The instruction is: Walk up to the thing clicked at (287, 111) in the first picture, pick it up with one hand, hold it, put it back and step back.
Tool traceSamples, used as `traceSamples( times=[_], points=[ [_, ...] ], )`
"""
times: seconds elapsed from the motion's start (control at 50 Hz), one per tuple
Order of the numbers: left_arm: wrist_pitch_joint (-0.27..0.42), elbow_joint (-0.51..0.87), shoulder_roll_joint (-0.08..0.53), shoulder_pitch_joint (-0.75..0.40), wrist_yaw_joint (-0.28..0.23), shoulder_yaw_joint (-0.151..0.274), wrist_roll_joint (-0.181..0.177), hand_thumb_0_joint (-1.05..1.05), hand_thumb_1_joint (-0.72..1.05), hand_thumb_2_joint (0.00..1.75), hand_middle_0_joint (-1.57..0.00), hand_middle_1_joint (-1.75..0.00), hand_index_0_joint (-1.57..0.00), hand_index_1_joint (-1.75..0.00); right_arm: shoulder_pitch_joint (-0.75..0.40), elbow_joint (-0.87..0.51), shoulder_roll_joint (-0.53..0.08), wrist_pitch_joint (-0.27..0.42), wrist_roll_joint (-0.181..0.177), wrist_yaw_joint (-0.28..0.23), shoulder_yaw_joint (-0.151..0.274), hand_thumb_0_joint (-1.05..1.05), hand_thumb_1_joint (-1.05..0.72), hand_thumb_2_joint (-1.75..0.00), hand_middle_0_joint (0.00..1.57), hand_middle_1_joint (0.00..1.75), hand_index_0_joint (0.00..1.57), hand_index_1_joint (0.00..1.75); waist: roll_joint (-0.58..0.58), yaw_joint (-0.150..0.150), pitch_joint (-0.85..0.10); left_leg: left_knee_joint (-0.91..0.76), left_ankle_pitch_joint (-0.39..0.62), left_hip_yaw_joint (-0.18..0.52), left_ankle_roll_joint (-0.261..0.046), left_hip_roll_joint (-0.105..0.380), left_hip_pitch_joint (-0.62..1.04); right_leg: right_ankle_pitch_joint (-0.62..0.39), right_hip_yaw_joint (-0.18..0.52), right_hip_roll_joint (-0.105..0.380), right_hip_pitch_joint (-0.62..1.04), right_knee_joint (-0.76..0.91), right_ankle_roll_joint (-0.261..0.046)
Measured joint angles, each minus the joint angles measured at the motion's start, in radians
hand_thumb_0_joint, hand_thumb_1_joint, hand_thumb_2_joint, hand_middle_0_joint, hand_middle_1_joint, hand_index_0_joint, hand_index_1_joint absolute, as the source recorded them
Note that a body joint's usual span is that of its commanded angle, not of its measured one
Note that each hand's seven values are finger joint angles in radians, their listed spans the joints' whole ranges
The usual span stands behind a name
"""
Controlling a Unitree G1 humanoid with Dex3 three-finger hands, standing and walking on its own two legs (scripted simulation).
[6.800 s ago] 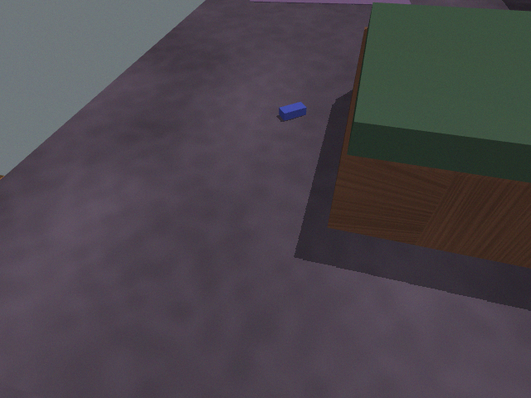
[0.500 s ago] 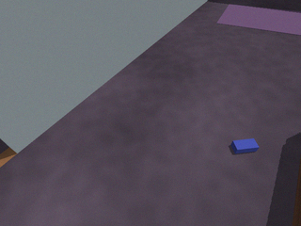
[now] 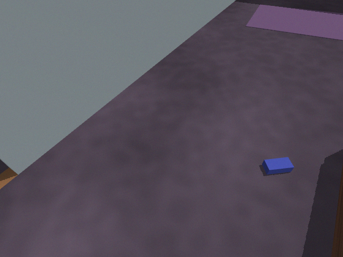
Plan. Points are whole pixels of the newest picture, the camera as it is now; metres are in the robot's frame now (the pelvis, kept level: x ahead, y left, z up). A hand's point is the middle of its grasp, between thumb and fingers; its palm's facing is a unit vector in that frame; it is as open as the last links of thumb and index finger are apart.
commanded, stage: stand
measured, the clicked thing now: (277, 165) +0.83 -0.66 -0.75
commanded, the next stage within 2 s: walk up in 0.96 s
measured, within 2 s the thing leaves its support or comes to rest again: neither
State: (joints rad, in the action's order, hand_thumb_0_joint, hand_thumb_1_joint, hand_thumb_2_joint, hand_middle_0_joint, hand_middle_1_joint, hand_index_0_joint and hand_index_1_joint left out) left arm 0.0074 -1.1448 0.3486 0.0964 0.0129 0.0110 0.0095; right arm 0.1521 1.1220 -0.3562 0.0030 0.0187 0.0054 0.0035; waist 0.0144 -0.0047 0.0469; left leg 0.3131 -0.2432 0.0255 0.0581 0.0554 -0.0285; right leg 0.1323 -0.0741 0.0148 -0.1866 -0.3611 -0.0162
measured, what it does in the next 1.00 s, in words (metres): stands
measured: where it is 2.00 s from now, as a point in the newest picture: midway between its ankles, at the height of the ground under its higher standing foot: (198, 230)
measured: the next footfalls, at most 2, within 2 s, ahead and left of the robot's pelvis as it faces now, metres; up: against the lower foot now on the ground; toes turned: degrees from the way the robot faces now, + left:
right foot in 1.24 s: +0.17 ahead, -0.18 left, +0.00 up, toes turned -9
left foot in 1.70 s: +0.44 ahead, +0.05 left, +0.00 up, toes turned -5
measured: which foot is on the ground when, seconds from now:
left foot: down 0.00-1.00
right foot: down 0.00-1.00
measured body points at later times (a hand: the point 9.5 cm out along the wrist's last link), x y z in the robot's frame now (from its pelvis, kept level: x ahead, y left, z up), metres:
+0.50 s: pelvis +0.00 +0.00 +0.00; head +0.01 -0.01 +0.45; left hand +0.08 +0.31 -0.13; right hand +0.07 -0.30 -0.14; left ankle -0.04 +0.16 -0.75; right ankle +0.04 -0.11 -0.75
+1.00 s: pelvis +0.01 +0.00 +0.00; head +0.01 -0.01 +0.45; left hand +0.09 +0.31 -0.13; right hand +0.07 -0.30 -0.14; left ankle -0.04 +0.16 -0.74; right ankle +0.04 -0.11 -0.74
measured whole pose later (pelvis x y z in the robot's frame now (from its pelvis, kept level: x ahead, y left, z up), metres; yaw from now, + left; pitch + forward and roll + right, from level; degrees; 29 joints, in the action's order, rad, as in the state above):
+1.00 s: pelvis +0.01 +0.00 +0.00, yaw -1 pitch -2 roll +0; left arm 0.01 -1.11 0.35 0.12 0.03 0.04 0.02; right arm 0.16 1.09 -0.36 0.01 0.03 0.02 0.02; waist 0.02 -0.01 0.04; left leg 0.36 -0.34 0.00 0.03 0.06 -0.03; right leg 0.22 -0.06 0.01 -0.20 -0.41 -0.02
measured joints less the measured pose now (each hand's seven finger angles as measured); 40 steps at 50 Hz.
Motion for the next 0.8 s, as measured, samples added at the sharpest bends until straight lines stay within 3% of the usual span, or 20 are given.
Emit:
traceSamples(
  times=[0.8],
  points=[
    [0.003,0.004,-0.004,-0.001,-0.003,-0.002,-0.001,0.00,0.90,0.89,-0.20,-0.30,-0.21,-0.30,-0.010,-0.008,-0.002,0.000,-0.002,-0.003,-0.001,0.01,-0.91,-0.90,0.20,0.30,0.21,0.30,0.004,0.002,0.001,-0.011,-0.007,-0.005,-0.001,0.002,0.015,0.013,0.004,-0.002,0.007,-0.003,0.002]
  ],
)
